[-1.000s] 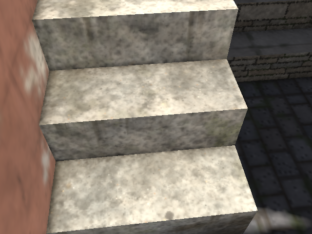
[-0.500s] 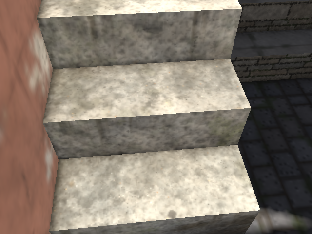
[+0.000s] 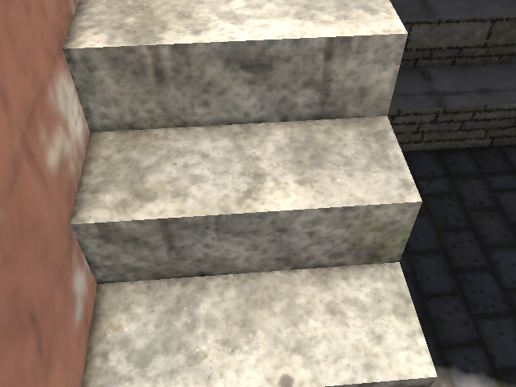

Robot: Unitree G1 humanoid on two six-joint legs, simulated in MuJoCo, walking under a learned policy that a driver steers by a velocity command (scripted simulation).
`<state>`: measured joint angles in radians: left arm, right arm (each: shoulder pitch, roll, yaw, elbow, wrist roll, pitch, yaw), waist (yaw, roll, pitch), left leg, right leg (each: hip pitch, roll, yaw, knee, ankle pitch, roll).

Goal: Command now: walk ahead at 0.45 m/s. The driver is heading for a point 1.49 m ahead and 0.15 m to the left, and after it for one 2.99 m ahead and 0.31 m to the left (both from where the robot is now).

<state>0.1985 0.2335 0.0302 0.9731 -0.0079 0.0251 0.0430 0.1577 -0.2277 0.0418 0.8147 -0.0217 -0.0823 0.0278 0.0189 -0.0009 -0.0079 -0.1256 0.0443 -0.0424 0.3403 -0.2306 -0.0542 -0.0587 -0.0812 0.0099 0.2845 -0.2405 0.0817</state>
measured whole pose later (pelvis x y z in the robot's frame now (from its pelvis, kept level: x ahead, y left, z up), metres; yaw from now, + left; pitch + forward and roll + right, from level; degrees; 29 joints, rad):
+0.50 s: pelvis -0.01 +0.00 +0.00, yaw +0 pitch +0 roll +0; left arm 0.19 0.26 0.05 0.98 0.00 0.04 0.03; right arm 0.14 -0.25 0.04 0.84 -0.03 -0.08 0.04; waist 0.01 0.00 0.02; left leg -0.12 0.06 -0.04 0.34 -0.21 -0.07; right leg -0.05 -0.07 0.01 0.27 -0.22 0.08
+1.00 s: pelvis -0.04 +0.00 +0.00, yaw +0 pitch +0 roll +0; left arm 0.27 0.26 0.06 1.03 -0.01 0.06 0.06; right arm 0.24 -0.23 0.02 0.89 -0.04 -0.06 0.03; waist 0.00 0.00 0.03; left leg -0.17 0.04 -0.05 0.37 -0.19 -0.06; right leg -0.10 -0.08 0.01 0.32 -0.20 0.09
